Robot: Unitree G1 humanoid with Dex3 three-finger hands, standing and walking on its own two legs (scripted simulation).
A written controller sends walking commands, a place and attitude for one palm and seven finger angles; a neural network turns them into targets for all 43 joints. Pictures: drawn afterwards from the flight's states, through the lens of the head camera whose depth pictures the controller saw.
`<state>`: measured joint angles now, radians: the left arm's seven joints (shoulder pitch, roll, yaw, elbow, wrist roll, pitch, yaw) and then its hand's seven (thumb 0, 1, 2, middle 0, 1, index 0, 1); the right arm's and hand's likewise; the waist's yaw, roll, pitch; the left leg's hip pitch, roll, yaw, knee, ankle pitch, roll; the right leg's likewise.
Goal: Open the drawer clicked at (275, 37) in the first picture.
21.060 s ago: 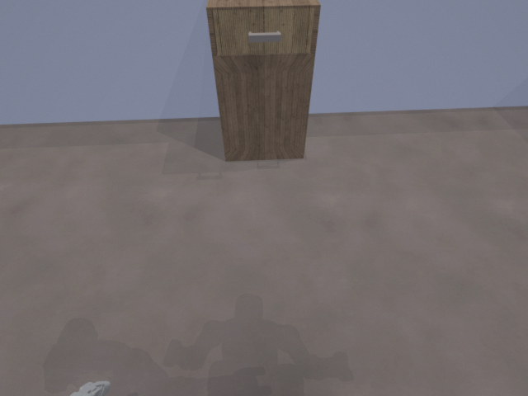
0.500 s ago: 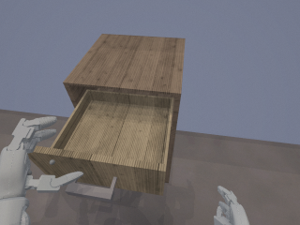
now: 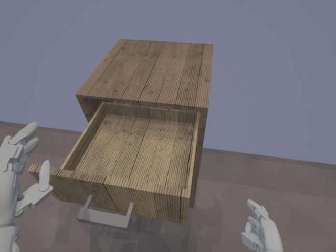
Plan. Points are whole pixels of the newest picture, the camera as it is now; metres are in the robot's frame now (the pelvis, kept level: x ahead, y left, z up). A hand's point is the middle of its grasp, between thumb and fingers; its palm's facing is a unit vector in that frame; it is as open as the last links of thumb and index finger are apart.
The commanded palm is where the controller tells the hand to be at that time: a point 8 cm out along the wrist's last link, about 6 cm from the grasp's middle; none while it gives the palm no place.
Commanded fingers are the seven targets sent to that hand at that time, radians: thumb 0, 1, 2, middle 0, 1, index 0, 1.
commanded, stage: draw the hand back to the body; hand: left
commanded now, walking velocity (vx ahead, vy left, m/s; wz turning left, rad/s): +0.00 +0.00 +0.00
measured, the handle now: (107, 210) +0.22 +0.20 -0.06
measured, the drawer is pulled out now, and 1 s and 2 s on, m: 0.30 0.30 0.30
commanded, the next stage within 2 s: step back with the hand held close in 0.12 s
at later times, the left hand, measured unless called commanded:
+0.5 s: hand (49, 184) +0.18 +0.24 +0.15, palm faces +0.30 -0.81 -0.51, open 7.4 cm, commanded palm +0.11 +0.29 +0.18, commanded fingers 0.00 0.90 0.90 -0.20 -0.30 -0.20 -0.30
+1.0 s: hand (19, 240) +0.10 +0.23 +0.16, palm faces +0.40 -0.80 -0.45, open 7.4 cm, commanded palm +0.03 +0.28 +0.18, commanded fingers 0.00 0.90 0.90 -0.20 -0.30 -0.20 -0.30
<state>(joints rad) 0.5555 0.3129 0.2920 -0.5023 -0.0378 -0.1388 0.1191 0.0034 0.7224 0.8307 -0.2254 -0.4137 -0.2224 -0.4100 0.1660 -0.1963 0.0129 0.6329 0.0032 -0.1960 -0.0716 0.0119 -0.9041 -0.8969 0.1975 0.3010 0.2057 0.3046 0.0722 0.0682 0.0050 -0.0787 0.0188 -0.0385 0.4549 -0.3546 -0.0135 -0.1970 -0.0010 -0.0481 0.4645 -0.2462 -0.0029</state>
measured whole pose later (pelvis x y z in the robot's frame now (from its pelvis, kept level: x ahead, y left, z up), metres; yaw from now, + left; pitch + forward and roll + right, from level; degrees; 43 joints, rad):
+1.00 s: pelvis -0.10 +0.00 -0.01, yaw +1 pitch +0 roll +1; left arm 0.61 0.36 0.37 -0.60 -0.01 -0.24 0.17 0.01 0.89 0.90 -0.22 -0.31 -0.21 -0.30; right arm 0.20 -0.20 0.01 0.58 -0.01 -0.11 -0.07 0.01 -0.90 -0.90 0.20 0.30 0.21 0.30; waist 0.00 -0.03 0.05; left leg -0.33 -0.01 -0.01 0.61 -0.27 -0.01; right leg -0.45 -0.03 -0.04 0.64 -0.25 0.00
